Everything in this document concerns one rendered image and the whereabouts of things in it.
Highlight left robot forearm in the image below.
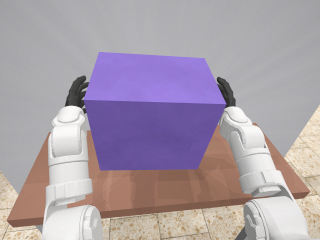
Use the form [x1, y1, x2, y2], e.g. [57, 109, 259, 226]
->
[41, 105, 93, 240]

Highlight carton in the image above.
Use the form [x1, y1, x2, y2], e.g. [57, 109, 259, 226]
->
[84, 52, 227, 171]

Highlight robot left upper arm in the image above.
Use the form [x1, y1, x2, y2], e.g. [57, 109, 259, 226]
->
[42, 204, 104, 240]

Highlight robot right upper arm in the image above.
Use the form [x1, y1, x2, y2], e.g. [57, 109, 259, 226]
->
[243, 196, 320, 240]

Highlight left robot hand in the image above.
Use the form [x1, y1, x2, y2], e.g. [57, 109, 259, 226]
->
[65, 75, 89, 114]

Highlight table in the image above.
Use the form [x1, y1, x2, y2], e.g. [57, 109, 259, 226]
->
[6, 123, 311, 240]

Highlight right robot hand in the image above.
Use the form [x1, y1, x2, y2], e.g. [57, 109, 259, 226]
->
[217, 77, 236, 108]

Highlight right robot forearm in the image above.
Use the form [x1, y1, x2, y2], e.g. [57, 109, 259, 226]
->
[219, 106, 309, 235]

